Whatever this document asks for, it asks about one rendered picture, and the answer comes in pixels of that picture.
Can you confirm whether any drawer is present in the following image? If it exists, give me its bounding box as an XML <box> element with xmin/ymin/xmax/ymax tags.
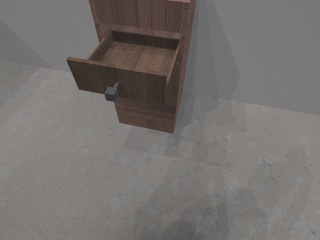
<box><xmin>66</xmin><ymin>29</ymin><xmax>181</xmax><ymax>106</ymax></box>

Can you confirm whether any handle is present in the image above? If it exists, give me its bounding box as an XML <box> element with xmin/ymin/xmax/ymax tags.
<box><xmin>104</xmin><ymin>82</ymin><xmax>119</xmax><ymax>102</ymax></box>

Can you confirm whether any cabinet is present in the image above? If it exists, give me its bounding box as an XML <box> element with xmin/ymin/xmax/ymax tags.
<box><xmin>88</xmin><ymin>0</ymin><xmax>197</xmax><ymax>134</ymax></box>

